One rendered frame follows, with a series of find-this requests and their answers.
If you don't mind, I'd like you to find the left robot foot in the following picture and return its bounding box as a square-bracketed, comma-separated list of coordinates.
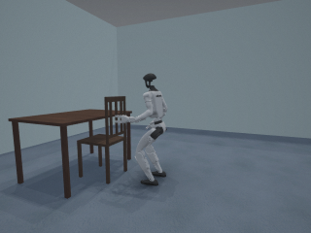
[140, 179, 158, 186]

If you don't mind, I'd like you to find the humanoid robot head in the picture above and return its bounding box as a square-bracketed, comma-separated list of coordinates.
[143, 73, 158, 91]

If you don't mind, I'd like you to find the right robot hand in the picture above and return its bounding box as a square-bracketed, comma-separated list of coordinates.
[146, 121, 155, 129]

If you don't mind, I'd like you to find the robot right forearm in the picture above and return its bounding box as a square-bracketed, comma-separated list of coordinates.
[159, 111, 167, 119]

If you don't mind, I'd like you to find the chair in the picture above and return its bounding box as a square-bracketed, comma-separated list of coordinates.
[77, 96, 127, 184]

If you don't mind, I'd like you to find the robot left upper arm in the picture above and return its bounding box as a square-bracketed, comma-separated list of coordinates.
[143, 91, 154, 117]

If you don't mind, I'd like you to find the robot left forearm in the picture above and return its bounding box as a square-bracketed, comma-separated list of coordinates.
[127, 110, 152, 123]

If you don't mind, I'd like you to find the left robot hand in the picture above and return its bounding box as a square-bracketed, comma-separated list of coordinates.
[115, 115, 128, 124]

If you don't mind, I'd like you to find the table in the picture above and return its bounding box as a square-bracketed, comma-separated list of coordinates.
[8, 109, 132, 199]

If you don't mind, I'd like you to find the robot right upper arm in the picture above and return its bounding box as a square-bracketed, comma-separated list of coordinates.
[160, 92, 168, 113]

